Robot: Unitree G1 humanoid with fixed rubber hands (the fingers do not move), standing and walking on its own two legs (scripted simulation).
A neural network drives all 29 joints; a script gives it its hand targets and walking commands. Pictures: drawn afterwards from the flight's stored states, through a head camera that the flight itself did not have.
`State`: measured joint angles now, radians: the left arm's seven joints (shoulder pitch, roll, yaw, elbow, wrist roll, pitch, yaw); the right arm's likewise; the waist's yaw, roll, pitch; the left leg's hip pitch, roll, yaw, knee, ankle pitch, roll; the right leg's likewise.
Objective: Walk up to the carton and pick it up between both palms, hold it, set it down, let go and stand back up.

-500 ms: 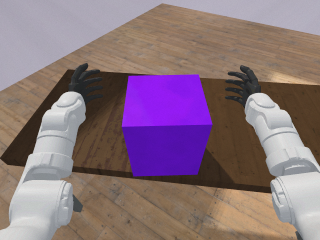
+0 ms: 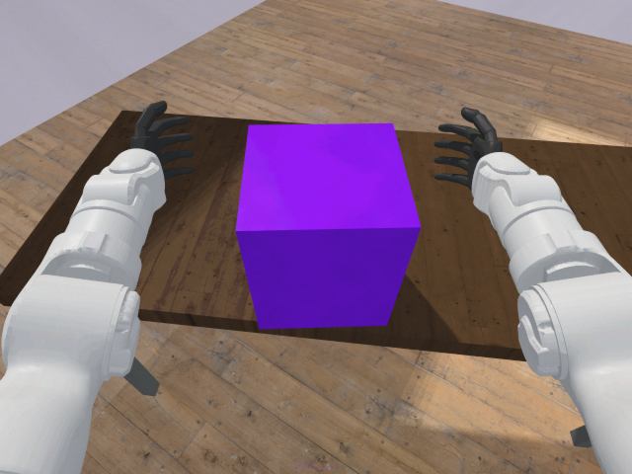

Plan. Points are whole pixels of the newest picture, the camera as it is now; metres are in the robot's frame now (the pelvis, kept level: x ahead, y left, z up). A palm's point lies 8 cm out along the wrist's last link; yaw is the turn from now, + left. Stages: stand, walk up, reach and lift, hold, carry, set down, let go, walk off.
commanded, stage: reach and lift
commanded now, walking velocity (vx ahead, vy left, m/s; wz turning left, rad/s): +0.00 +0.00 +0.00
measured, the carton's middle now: (322, 231) +0.48 +0.02 +0.01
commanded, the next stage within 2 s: none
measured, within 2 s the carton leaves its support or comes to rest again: neither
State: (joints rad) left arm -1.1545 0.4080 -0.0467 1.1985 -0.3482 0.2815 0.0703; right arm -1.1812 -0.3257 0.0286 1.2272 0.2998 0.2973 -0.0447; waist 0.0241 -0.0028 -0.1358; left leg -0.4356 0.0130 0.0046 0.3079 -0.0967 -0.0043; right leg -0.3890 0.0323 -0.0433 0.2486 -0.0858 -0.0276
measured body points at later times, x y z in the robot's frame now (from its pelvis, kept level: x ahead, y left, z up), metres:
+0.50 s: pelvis +0.03 +0.01 +0.00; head +0.13 -0.01 +0.44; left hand +0.49 +0.20 +0.05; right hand +0.50 -0.17 +0.05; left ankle +0.02 +0.12 -0.75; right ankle +0.01 -0.10 -0.75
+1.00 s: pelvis +0.03 +0.01 +0.00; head +0.12 +0.00 +0.44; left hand +0.48 +0.17 +0.05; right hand +0.49 -0.14 +0.05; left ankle +0.02 +0.12 -0.75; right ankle +0.01 -0.10 -0.75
